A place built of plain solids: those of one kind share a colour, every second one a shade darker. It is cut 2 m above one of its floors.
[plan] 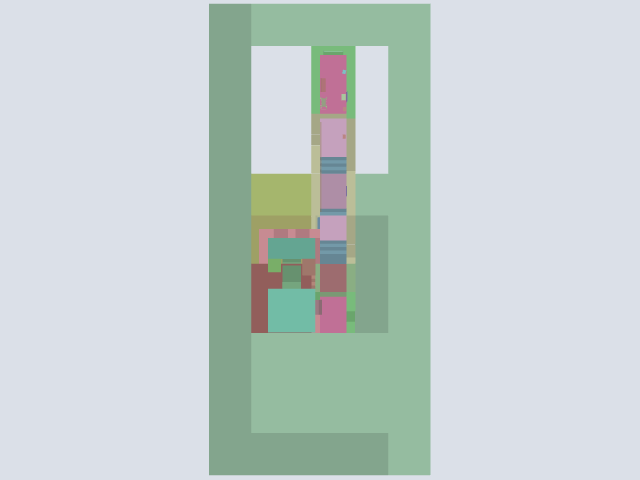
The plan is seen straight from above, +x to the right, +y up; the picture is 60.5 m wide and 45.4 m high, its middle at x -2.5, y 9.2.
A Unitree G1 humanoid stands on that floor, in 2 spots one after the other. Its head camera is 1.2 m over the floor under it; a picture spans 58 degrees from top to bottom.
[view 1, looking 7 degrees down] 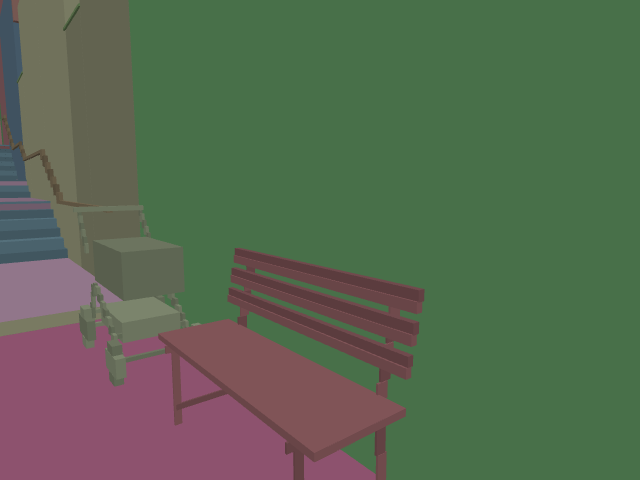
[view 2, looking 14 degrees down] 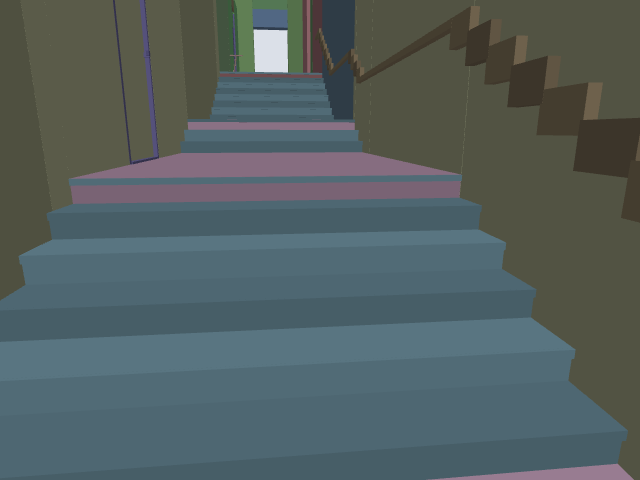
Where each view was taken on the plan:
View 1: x -1.25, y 25.39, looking -129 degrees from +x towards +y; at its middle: wall_pend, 2.00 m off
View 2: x -1.25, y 18.28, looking -96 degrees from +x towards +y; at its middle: flightP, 2.41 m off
